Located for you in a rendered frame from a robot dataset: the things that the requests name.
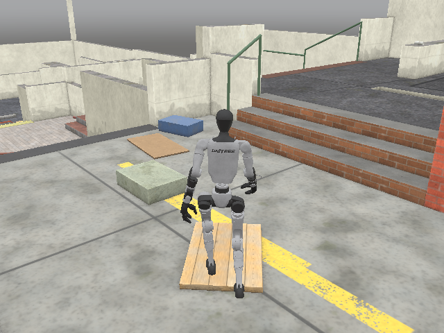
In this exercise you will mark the left robot upper arm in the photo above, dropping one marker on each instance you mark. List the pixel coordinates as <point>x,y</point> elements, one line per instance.
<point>201,146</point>

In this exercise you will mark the right robot shin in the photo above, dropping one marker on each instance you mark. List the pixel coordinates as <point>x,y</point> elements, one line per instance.
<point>238,257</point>

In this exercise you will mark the humanoid robot head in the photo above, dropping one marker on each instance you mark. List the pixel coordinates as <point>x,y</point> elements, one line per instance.
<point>224,120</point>

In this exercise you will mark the right robot upper arm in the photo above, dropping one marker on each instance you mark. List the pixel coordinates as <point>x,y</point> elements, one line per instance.
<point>247,155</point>

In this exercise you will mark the robot left forearm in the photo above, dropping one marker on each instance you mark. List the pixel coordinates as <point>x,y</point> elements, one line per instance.
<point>190,188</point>

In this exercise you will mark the robot right hand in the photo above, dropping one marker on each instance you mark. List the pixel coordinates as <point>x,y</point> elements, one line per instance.
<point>253,189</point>

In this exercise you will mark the robot right forearm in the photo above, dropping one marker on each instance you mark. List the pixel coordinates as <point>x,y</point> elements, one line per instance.
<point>252,180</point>

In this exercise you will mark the robot left hand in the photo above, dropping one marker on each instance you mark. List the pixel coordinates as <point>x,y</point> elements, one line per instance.
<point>185,214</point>

